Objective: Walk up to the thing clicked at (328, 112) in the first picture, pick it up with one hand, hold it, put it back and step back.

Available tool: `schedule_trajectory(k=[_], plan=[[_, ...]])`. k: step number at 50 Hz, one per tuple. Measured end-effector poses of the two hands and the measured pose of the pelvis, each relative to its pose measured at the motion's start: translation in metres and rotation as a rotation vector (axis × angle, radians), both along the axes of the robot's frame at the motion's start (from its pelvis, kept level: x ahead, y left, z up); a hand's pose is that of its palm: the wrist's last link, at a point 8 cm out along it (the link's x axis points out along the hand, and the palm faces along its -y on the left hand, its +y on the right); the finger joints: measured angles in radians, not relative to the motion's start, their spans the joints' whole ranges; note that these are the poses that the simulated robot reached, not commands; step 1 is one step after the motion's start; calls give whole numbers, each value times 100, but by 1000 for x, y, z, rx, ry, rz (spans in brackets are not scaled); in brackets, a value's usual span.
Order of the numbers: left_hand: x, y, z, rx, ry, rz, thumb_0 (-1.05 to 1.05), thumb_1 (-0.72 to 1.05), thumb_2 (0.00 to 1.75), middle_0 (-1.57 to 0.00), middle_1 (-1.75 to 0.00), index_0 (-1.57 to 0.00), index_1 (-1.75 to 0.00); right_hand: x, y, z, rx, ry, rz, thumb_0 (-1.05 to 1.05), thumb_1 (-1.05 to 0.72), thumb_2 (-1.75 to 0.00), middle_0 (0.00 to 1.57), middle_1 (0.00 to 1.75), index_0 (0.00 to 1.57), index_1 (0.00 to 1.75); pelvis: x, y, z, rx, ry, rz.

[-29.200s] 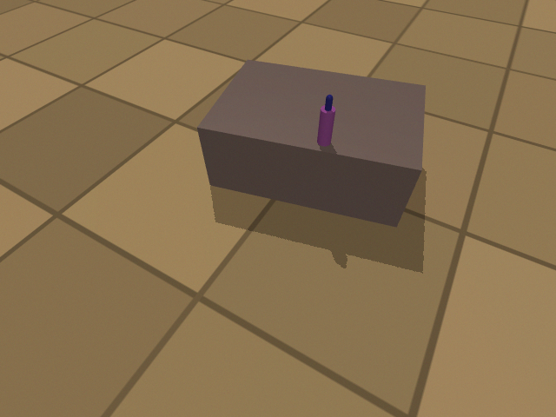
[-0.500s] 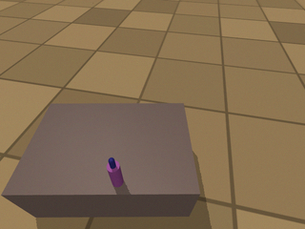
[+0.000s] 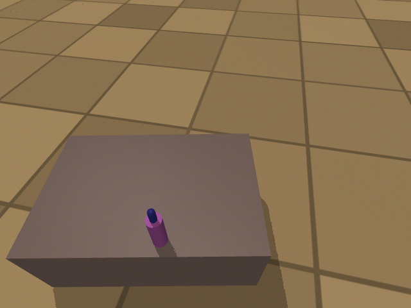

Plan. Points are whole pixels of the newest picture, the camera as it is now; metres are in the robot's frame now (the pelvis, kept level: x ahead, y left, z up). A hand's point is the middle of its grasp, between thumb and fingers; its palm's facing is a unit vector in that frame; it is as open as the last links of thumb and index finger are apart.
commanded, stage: home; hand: left
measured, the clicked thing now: (155, 226) +0.43 +0.18 -0.31
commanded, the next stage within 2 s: stand in 0.54 s
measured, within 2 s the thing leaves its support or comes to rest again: neither
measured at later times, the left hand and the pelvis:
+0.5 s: hand out of the picture +0.11 +0.24 -0.15, palm faces -0.05 -0.93 -0.35, open 17.7 cm; pelvis +0.03 +0.00 +0.00, yaw -1 degrees
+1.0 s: hand out of the picture +0.11 +0.24 -0.15, palm faces -0.04 -0.93 -0.35, open 11.6 cm; pelvis +0.03 -0.01 +0.00, yaw +0 degrees
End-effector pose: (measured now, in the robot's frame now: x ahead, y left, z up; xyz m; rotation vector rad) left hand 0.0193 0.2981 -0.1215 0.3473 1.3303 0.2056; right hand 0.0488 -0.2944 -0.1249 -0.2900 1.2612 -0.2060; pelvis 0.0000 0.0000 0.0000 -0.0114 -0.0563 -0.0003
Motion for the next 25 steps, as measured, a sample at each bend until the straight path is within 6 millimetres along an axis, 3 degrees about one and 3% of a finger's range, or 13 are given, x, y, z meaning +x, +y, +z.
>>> schedule_trajectory(k=[25], plan=[[83,-10,7,-13,-100,-38,-1,-58,2,-6,-4,-5,-4,39,-6,6,-11,-24,-3,0,-91,-90,20,30,20,30,28,-5,4,10,11,-11]])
